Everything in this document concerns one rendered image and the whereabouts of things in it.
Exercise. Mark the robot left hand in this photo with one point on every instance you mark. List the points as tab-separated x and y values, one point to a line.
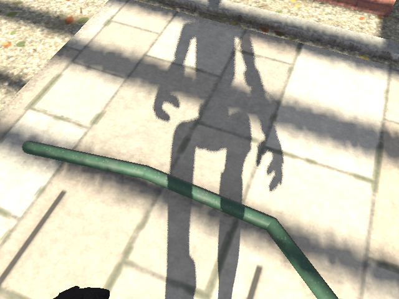
84	293

